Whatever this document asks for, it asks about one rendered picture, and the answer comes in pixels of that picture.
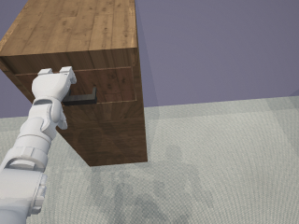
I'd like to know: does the robot left upper arm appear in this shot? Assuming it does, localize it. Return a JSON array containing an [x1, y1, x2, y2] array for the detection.
[[0, 168, 48, 224]]

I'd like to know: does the robot left hand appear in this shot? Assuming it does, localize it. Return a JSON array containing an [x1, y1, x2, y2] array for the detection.
[[32, 66, 77, 130]]

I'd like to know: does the robot left forearm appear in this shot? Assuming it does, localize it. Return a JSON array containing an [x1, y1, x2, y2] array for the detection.
[[0, 96, 62, 174]]

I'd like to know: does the handle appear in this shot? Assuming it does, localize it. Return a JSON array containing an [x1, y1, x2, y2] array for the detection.
[[62, 87, 97, 106]]

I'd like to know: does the cabinet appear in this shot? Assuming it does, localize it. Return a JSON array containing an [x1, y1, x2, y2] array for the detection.
[[0, 0, 148, 167]]

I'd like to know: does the drawer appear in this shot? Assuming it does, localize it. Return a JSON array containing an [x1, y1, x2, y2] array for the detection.
[[15, 66, 135, 105]]

